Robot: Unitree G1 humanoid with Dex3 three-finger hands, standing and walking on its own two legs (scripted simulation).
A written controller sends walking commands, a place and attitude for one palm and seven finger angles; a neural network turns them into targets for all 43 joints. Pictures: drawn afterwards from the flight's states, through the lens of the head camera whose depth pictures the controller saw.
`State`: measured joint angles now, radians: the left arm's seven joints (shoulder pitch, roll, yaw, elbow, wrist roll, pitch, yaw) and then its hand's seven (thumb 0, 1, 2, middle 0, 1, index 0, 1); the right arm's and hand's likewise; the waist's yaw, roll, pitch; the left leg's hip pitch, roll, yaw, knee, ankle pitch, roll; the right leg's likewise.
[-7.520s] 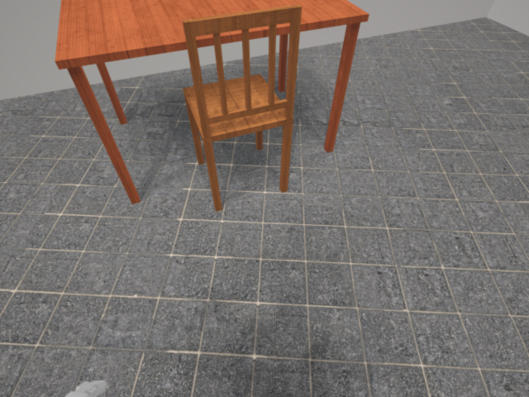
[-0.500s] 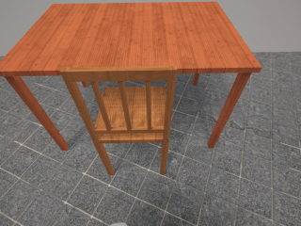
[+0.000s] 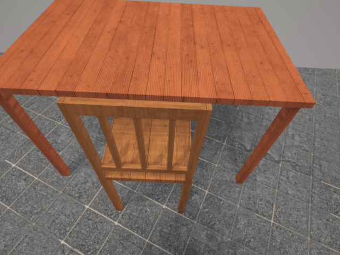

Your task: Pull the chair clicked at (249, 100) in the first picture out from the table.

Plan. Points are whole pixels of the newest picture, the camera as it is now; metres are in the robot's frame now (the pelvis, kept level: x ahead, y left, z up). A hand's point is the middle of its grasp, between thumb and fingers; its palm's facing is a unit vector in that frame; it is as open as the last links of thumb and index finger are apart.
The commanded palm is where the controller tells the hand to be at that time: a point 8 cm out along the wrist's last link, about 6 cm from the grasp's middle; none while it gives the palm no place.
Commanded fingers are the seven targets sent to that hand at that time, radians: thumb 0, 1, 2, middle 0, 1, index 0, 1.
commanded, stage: come to a stop and stand still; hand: left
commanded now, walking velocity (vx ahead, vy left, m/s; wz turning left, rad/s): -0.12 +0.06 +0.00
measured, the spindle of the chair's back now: (141, 145) +0.43 +0.13 -0.09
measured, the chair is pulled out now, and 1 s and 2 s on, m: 0.00 0.00 0.00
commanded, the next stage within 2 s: look again from close up in 0.74 s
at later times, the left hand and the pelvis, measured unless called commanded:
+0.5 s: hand out of the picture -0.01 +0.18 -0.17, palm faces +0.09 -0.97 -0.23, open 7.4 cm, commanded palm none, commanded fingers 0.00 0.90 0.90 -0.20 -0.30 -0.20 -0.30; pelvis -0.04 -0.01 +0.00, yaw +0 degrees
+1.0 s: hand out of the picture -0.04 +0.17 -0.18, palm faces -0.02 -0.98 -0.19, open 7.3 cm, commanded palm none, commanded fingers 0.00 0.90 0.90 -0.20 -0.30 -0.20 -0.30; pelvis -0.03 +0.01 -0.01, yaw -1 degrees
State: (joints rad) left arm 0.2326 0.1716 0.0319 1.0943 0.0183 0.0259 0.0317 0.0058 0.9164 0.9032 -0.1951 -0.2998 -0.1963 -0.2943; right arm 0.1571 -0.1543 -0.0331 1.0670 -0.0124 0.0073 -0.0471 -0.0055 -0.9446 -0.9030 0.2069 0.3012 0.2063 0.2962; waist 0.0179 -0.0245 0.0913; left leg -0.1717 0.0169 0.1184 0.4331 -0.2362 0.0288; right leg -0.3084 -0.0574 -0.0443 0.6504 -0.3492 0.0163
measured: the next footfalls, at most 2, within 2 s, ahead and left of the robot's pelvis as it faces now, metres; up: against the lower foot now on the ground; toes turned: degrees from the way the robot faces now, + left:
right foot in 0.08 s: +0.07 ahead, -0.14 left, +0.00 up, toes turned -4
left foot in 0.52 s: -0.04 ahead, +0.12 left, +0.00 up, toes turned +1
